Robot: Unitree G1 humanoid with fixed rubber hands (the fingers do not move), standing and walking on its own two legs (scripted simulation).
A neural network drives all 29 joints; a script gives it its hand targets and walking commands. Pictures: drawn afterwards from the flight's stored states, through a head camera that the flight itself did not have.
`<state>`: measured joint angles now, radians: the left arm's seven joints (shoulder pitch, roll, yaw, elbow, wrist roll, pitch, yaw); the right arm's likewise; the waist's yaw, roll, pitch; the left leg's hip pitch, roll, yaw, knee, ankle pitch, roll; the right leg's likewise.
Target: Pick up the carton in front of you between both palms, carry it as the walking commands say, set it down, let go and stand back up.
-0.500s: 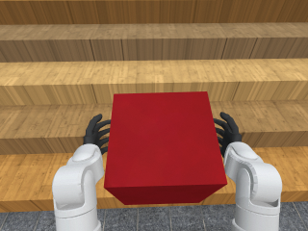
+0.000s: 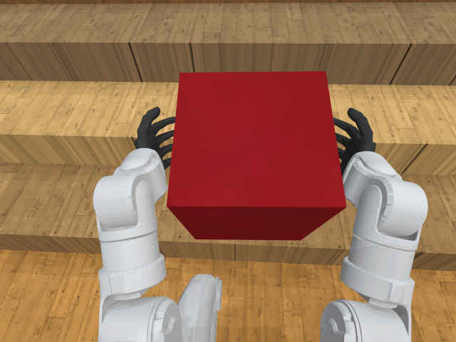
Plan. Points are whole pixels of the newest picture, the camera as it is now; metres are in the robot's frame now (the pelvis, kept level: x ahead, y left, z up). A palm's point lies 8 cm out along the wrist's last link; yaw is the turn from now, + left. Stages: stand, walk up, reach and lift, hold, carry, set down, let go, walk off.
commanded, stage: carry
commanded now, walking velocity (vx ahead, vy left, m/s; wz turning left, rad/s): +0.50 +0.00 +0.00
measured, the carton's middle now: (249, 169) +0.39 +0.02 +0.08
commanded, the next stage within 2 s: none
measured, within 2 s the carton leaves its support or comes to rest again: neither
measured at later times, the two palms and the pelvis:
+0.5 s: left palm out of the picture +0.76 +0.20 +0.32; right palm out of the picture +0.71 -0.10 +0.34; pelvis +0.38 +0.12 +0.19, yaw -2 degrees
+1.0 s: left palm out of the picture +1.06 +0.41 +0.58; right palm out of the picture +1.09 +0.11 +0.56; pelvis +0.70 +0.23 +0.36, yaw +3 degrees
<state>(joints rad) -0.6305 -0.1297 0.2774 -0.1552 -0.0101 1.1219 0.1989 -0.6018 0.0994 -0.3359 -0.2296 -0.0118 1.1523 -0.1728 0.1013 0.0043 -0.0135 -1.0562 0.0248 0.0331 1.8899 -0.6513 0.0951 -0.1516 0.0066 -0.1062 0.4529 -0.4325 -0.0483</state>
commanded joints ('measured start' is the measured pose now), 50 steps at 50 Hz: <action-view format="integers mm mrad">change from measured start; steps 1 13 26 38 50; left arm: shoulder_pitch -579 -386 -454 -1027 -898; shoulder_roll -671 -625 -537 -826 -822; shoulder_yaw -663 -530 -493 -773 -365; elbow -114 -238 35 -56 315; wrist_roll -273 -84 40 -463 -254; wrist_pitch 11 -72 6 82 164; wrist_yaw -62 -45 -10 -78 -100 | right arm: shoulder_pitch -527 -641 -630 -577 -877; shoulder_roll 645 840 764 418 712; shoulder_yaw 601 928 757 279 407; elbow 34 -245 101 211 401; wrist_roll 129 391 392 -63 81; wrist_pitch -5 -104 -25 51 160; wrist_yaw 2 64 123 -13 5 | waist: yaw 159 -211 -163 -62 -159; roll -50 69 45 213 -363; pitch -221 -682 -284 -307 -395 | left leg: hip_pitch -1075 1199 744 231 647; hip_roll -22 178 50 6 -23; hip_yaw -149 -652 -114 -109 257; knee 481 -1282 -1671 -149 -594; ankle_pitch -467 987 1776 327 306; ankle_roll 42 225 147 29 36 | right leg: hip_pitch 1041 -546 -475 -179 -231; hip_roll -466 102 93 -242 -195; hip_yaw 470 296 -209 499 -22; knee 10 1457 848 -85 -269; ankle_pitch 1089 171 -112 -22 1171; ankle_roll -249 -3 -87 -200 -156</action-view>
